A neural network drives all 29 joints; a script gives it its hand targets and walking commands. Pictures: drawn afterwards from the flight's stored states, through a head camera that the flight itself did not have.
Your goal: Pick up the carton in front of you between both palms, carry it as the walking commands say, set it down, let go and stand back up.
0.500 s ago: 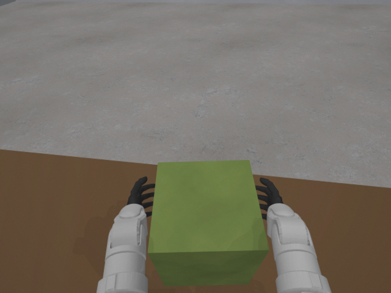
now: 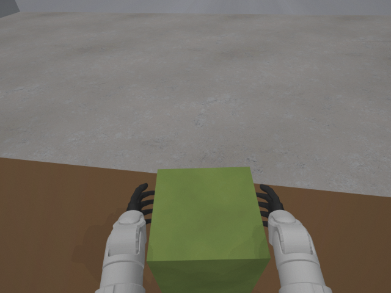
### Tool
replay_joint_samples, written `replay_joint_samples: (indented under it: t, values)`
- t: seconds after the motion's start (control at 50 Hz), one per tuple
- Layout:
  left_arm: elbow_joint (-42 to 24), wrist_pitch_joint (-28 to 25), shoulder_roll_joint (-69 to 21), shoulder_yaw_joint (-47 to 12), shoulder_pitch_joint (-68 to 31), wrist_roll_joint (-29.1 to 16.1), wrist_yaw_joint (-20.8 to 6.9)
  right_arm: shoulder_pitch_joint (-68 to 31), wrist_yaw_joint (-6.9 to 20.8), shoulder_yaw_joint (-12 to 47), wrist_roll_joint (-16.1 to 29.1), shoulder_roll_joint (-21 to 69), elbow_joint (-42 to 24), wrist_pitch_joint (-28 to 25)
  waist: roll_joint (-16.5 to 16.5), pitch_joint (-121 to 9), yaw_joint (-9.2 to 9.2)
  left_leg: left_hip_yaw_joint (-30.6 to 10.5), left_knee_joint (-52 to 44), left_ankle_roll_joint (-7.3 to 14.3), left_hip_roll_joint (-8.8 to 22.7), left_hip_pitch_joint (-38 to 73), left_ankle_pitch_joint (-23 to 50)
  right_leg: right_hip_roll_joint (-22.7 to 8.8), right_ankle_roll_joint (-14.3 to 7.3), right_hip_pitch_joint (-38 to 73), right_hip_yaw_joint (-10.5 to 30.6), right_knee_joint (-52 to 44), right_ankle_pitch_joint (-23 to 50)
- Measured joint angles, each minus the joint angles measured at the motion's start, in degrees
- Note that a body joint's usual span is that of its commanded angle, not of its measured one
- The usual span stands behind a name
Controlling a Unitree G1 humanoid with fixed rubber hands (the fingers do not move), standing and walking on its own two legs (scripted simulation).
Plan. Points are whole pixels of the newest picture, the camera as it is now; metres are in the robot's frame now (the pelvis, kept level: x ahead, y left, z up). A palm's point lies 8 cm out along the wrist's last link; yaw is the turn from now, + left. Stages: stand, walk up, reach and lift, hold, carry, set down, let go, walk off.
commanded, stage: reach and lift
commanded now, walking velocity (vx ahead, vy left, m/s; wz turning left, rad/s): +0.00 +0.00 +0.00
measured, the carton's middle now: (205, 234) +0.29 +0.00 -0.04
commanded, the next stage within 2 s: hold in 0.08 s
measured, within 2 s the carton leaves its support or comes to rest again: neither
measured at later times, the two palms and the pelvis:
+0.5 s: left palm (132, 214) +0.28 +0.15 +0.06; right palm (277, 214) +0.28 -0.15 +0.05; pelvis -0.01 +0.00 +0.00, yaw +1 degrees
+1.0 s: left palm (124, 163) +0.40 +0.19 +0.09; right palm (251, 156) +0.41 -0.11 +0.09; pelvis +0.17 +0.03 -0.01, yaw +1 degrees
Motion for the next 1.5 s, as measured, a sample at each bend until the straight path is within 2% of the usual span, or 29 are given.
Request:
replay_joint_samples:
  t: [0.22,0.4,0.44,0.48,0.52,0.58,0.62,0.68,0.74,0.76,0.8,0.88,0.92,0.98,1.0,1.04,1.08,1.1,1.12,1.16,1.22,1.28,1.38,1.42,1.44,1.46,1.5]
  values:
    - [-4.0,2.8,0.2,-1.3,0.8,-1.1,0.3,0.8,-0.3,1.3,1.0,-0.2,-4.0,2.8,0.0,-0.1,0.04,0.1,-1.3,0.1,0.0,1.8,0.7,-0.1,0.1,1.8,0.1,-1.3,0.7]
    - [-2.1,4.5,-0.4,0.6,-1.5,0.6,-0.4,-1.6,0.6,-0.6,-0.6,0.4,-2.0,4.4,0.0,0.7,0.05,0.2,-0.7,0.0,0.1,2.3,0.8,0.0,0.0,2.3,-0.1,-0.8,0.9]
    - [-2.2,4.6,-0.4,0.6,-1.6,0.5,-0.4,-1.6,0.6,-0.7,-0.6,0.3,-2.1,4.5,-0.1,-0.8,-0.10,1.2,1.7,-0.1,0.6,-0.7,-0.4,-0.2,0.2,-0.5,-0.8,1.3,-0.2]
    - [-3.2,4.8,-0.3,-0.2,-1.1,0.0,-0.1,-0.9,0.4,-0.2,0.0,0.2,-3.2,4.6,-0.1,-2.8,-0.27,2.5,5.4,-0.2,1.3,-4.2,-5.9,-0.7,0.0,-3.5,-2.2,4.2,-4.5]
    - [-5.3,5.5,-0.2,-1.0,-0.7,-0.7,0.2,-0.4,0.1,0.2,1.1,0.1,-5.3,5.2,-0.3,-4.3,-0.43,4.0,8.4,-0.2,2.0,-7.3,-10.0,-1.3,-0.1,-5.9,-3.4,5.7,-6.4]
    - [-10.1,7.5,0.0,-2.4,-0.1,-2.3,0.9,0.3,-0.6,0.9,3.1,-0.1,-10.1,6.9,-1.1,-5.8,-0.51,6.3,10.6,0.2,2.4,-10.0,-8.6,-2.6,0.3,-8.9,-4.2,8.4,-5.0]
    - [-14.3,9.7,0.3,-3.4,1.1,-3.6,1.5,0.9,-1.3,2.0,4.6,-0.2,-13.5,8.9,-1.6,-7.0,-0.41,7.7,10.4,0.3,2.3,-10.4,-6.3,-3.7,0.3,-10.6,-4.5,11.6,-8.7]
    - [-20.8,13.3,0.8,-3.8,3.6,-5.8,2.4,1.8,-2.4,4.7,6.0,-0.3,-18.0,12.3,-0.8,-8.7,0.10,9.1,9.7,0.8,3.2,-10.2,-6.2,-4.3,0.2,-14.5,-8.6,17.9,-14.2]
    - [-26.4,17.2,1.1,-5.1,5.1,-8.2,3.4,3.9,-3.3,6.2,7.5,-0.7,-24.5,16.4,0.7,-9.3,0.18,9.2,7.3,0.6,4.6,-8.7,-7.2,-3.4,0.0,-14.9,-13.4,12.5,-11.9]
    - [-28.3,18.4,1.1,-5.6,5.4,-8.9,3.7,4.7,-3.6,6.4,8.0,-0.8,-27.0,17.8,0.9,-9.3,0.07,9.1,7.4,0.4,4.8,-8.4,-7.8,-3.0,0.0,-13.9,-14.9,8.7,-9.5]
    - [-31.1,20.4,1.0,-7.7,5.8,-9.7,4.8,6.5,-4.4,6.2,8.9,-1.1,-32.0,20.2,1.6,-9.5,-0.58,9.1,11.8,0.5,5.6,-9.6,-10.6,-2.6,-1.3,-12.3,-16.4,6.0,-1.7]
    - [-35.3,24.7,1.4,-10.8,9.2,-10.9,6.0,11.2,-5.9,6.2,11.6,-1.3,-38.3,25.1,-0.6,-10.9,-0.74,13.0,25.1,1.1,4.9,-17.2,-18.5,-4.3,-1.6,-9.6,-17.1,5.6,-6.3]
    - [-38.9,26.7,1.5,-11.1,11.8,-11.6,6.7,12.8,-6.6,7.2,12.9,-1.3,-40.7,26.9,-1.8,-10.7,-0.14,14.8,23.6,1.0,4.5,-20.0,-16.6,-5.2,-0.8,-7.0,-16.8,2.9,-6.5]
    - [-44.3,28.7,1.5,-11.3,14.3,-12.8,7.9,14.2,-6.8,8.3,13.9,-1.2,-44.0,28.2,-2.8,-9.5,1.08,17.3,14.3,0.6,4.1,-21.0,-9.2,-6.3,0.5,-3.1,-16.3,1.2,-8.1]
    - [-45.8,29.1,1.5,-11.3,14.7,-13.1,8.3,14.2,-6.8,8.6,14.1,-1.2,-44.9,28.4,-2.9,-9.0,1.41,18.6,10.5,0.6,3.9,-20.1,-6.4,-6.7,1.0,-2.2,-16.0,2.4,-9.7]
    - [-48.1,29.8,1.5,-10.4,15.3,-14.2,8.5,13.8,-6.9,9.4,14.6,-1.2,-45.5,28.5,-3.2,-8.6,1.98,20.6,9.5,2.9,3.6,-18.2,0.3,-8.3,1.4,-3.0,-15.3,9.8,-14.2]
    - [-48.3,30.7,1.5,-9.1,15.4,-15.1,9.0,13.5,-7.4,10.2,14.7,-1.2,-44.5,28.7,-2.5,-9.0,1.45,21.3,11.7,5.0,3.6,-17.2,-3.2,-7.9,0.7,-9.0,-13.4,24.5,-16.3]
    - [-47.9,31.2,1.5,-8.8,15.2,-15.5,9.1,13.7,-7.7,10.2,14.8,-1.2,-44.4,29.1,-1.8,-9.0,1.13,21.4,11.3,5.3,3.7,-16.0,-4.9,-7.3,0.1,-12.5,-12.9,31.3,-16.6]
    - [-47.4,31.6,1.5,-8.8,14.9,-15.7,9.1,14.2,-8.0,10.1,14.9,-1.2,-44.5,29.5,-1.3,-9.0,0.68,21.4,10.1,5.3,3.6,-14.6,-5.7,-7.0,-0.4,-15.9,-12.8,36.4,-16.0]
    - [-46.4,31.9,1.5,-9.2,14.6,-16.1,9.1,15.1,-8.4,9.7,14.9,-1.1,-45.3,30.1,-0.3,-9.0,-0.44,21.1,6.3,4.2,3.5,-11.2,-5.4,-7.0,-0.9,-21.4,-13.4,40.0,-12.5]
    - [-45.9,31.2,1.5,-10.0,14.8,-15.9,8.7,16.0,-8.6,9.3,14.8,-1.1,-46.5,30.2,0.8,-8.8,-2.09,20.4,0.0,3.8,3.5,-5.3,-5.2,-7.1,-0.7,-26.8,-14.2,34.5,-6.0]
    - [-46.8,30.1,1.4,-10.6,15.6,-14.9,7.9,16.0,-8.6,9.4,14.8,-1.1,-47.3,29.7,0.9,-8.5,-3.11,19.9,-4.3,2.9,3.8,0.2,-6.0,-6.9,-0.6,-29.5,-15.2,24.4,-0.4]
    - [-48.9,29.2,1.3,-11.1,17.8,-13.5,7.4,16.0,-8.0,10.0,14.7,-1.1,-47.4,29.2,0.5,-7.5,-2.99,19.3,-5.8,0.4,4.6,8.5,-11.4,-5.8,-2.0,-28.9,-19.1,11.3,6.2]
    - [-49.1,29.1,1.2,-11.3,18.2,-13.4,7.4,16.3,-7.9,10.1,14.6,-1.1,-47.6,29.3,1.0,-6.8,-2.45,19.0,-2.0,-0.8,5.8,10.6,-15.7,-4.4,-2.7,-25.9,-21.5,8.1,6.3]
    - [-48.9,29.0,1.2,-11.3,18.1,-13.5,7.4,16.4,-7.9,10.0,14.5,-1.1,-47.7,29.2,1.2,-6.6,-2.07,19.0,2.9,-1.1,6.8,10.2,-18.3,-3.8,-3.4,-24.1,-22.3,7.4,6.5]
    - [-47.6,28.6,1.3,-11.5,17.6,-13.4,7.4,16.2,-7.8,9.6,14.4,-1.1,-47.1,29.1,2.0,-6.3,-1.33,18.3,11.2,-1.0,8.4,7.6,-17.7,-3.5,-5.0,-24.2,-23.0,10.3,5.8]
    - [-44.8,28.2,1.4,-11.5,16.2,-13.4,7.4,15.4,-7.8,8.8,14.1,-1.2,-45.3,29.0,1.8,-5.2,0.36,13.4,31.9,-0.3,7.8,-1.8,-16.1,-3.8,-7.0,-23.7,-23.5,13.8,2.0]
